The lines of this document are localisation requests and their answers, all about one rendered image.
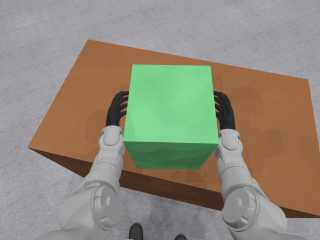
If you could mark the left robot hand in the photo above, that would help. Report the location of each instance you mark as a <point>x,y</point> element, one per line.
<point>114,112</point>

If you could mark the left robot forearm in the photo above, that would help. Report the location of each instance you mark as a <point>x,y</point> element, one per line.
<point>107,166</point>

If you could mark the right robot upper arm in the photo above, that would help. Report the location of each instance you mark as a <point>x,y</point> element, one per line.
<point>250,216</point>

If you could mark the pedestal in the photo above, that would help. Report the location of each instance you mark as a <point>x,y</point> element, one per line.
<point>273,114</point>

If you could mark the robot left foot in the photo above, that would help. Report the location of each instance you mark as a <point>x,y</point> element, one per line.
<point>136,232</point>

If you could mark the carton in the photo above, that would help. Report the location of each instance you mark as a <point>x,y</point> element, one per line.
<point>171,117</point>

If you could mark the left robot upper arm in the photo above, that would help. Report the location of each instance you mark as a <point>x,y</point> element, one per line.
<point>87,215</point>

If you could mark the right robot hand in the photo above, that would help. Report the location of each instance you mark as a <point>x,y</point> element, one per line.
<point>225,114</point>

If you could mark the right robot forearm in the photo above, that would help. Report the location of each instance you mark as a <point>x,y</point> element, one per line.
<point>231,168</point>

